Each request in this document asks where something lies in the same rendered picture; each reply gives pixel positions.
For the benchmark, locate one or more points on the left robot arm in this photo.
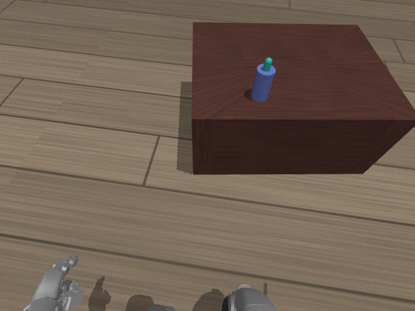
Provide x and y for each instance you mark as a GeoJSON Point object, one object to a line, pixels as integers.
{"type": "Point", "coordinates": [42, 304]}

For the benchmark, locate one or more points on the left robot hand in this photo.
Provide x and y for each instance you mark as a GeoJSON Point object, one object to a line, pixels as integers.
{"type": "Point", "coordinates": [52, 285]}

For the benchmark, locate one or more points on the bottle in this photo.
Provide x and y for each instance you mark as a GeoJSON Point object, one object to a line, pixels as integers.
{"type": "Point", "coordinates": [263, 80]}

